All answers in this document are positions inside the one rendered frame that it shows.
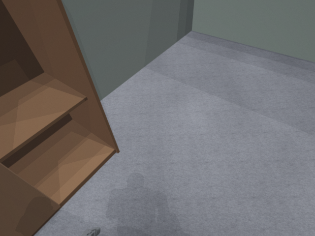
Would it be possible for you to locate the wardrobe door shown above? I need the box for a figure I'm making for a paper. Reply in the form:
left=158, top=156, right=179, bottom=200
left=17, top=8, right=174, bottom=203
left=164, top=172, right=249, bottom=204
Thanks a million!
left=0, top=163, right=60, bottom=236

